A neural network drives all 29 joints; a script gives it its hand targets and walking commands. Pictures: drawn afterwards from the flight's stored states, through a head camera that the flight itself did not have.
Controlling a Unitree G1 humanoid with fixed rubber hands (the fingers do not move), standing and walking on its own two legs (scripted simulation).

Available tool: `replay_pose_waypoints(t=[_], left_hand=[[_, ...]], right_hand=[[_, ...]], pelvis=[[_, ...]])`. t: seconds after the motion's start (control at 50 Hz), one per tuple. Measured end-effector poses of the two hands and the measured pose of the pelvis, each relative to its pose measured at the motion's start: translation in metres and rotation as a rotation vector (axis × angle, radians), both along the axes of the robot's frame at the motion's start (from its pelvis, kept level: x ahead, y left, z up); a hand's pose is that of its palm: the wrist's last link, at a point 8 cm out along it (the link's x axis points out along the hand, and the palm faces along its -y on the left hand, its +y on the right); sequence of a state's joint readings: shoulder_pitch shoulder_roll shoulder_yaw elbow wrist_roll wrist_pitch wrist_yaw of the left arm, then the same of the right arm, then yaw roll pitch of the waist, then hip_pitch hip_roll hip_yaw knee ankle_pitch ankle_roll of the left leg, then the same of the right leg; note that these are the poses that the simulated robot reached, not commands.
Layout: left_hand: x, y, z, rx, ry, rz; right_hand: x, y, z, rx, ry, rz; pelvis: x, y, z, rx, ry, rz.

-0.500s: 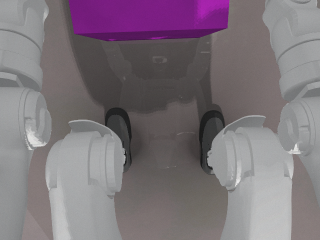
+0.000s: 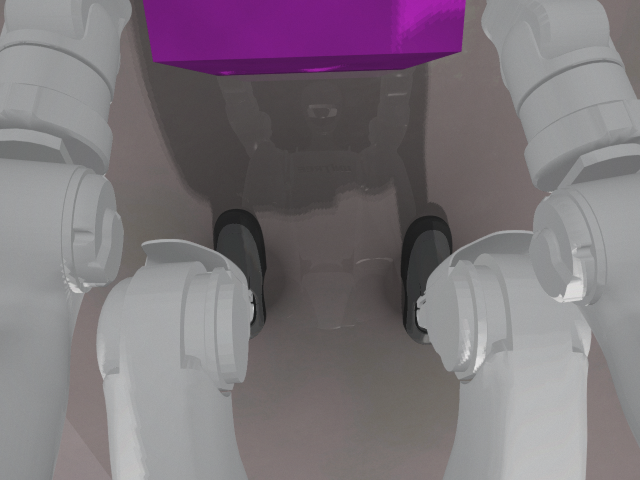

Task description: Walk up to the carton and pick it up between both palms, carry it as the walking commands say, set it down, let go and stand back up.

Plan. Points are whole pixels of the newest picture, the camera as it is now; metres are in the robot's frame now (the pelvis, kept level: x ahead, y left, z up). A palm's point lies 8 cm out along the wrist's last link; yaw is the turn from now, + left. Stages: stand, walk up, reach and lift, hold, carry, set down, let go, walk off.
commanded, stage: reach and lift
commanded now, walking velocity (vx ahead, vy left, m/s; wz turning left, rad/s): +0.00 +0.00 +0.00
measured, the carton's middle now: out of the picture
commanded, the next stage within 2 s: none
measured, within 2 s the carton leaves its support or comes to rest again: leaves its support in 0.86 s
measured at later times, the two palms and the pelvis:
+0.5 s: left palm out of the picture +0.55 +0.20 -0.19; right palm out of the picture +0.55 -0.14 -0.19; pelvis +0.01 +0.00 -0.01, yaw +0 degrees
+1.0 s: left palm out of the picture +0.55 +0.20 -0.16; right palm out of the picture +0.56 -0.13 -0.16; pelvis -0.01 +0.00 +0.00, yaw +0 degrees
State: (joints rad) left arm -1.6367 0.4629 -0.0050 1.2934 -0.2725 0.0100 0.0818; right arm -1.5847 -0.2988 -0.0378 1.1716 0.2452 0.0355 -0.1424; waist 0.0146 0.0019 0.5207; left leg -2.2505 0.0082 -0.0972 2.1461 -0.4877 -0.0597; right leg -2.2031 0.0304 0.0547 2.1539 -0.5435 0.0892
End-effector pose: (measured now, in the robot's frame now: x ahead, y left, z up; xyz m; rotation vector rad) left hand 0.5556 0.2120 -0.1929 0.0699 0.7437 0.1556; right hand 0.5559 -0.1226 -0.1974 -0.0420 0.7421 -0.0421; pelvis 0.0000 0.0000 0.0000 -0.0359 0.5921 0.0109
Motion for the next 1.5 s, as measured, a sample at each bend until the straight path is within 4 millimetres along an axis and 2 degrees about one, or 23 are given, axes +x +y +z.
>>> replay_pose_waypoints(t=[0.28, 0.48, 0.62, 0.78, 0.86, 0.92, 1.04, 1.18, 1.3, 1.5], left_hand=[[0.001, -0.002, 0.003, 0.026, 0.027, -0.038], [-0.003, -0.01, 0.004, -0.006, 0.076, -0.081], [-0.006, -0.01, 0.004, -0.012, 0.08, -0.066], [0.003, -0.011, 0.007, -0.005, 0.014, -0.061], [-0.001, -0.009, 0.008, 0.005, 0.044, -0.058], [-0.004, -0.008, 0.014, 0.009, 0.038, -0.059], [0.0, -0.009, 0.04, 0.004, 0.005, -0.052], [0.006, -0.007, 0.067, 0.014, -0.01, -0.059], [0.004, -0.003, 0.073, 0.003, -0.012, -0.044], [0.002, -0.013, 0.079, 0.017, -0.03, -0.036]], right_hand=[[-0.003, -0.001, 0.001, 0.01, 0.01, -0.03], [-0.007, -0.012, 0.005, -0.013, 0.06, -0.013], [-0.008, -0.012, 0.005, -0.012, 0.061, -0.018], [0.003, -0.011, 0.011, -0.011, 0.002, -0.04], [0.0, -0.008, 0.01, -0.006, 0.028, -0.045], [0.0, -0.007, 0.018, -0.02, 0.016, -0.032], [0.001, -0.008, 0.046, -0.01, -0.025, -0.057], [-0.002, -0.005, 0.062, -0.007, -0.031, -0.056], [-0.004, -0.001, 0.069, -0.011, -0.028, -0.047], [-0.005, -0.008, 0.078, -0.025, -0.042, -0.078]], pelvis=[[-0.001, 0.003, -0.003, 0.003, -0.009, -0.004], [0.008, 0.001, -0.007, 0.008, 0.034, -0.007], [0.011, 0.0, -0.007, 0.01, 0.051, -0.009], [0.001, -0.001, -0.003, 0.011, -0.038, -0.011], [0.001, -0.001, -0.002, 0.01, -0.031, -0.006], [-0.001, -0.001, 0.0, 0.01, -0.042, -0.004], [-0.008, -0.001, 0.006, 0.005, -0.068, 0.008], [-0.012, 0.0, 0.019, 0.0, -0.073, 0.009], [-0.011, 0.0, 0.026, -0.005, -0.069, 0.018], [-0.01, 0.0, 0.033, -0.008, -0.065, 0.022]])
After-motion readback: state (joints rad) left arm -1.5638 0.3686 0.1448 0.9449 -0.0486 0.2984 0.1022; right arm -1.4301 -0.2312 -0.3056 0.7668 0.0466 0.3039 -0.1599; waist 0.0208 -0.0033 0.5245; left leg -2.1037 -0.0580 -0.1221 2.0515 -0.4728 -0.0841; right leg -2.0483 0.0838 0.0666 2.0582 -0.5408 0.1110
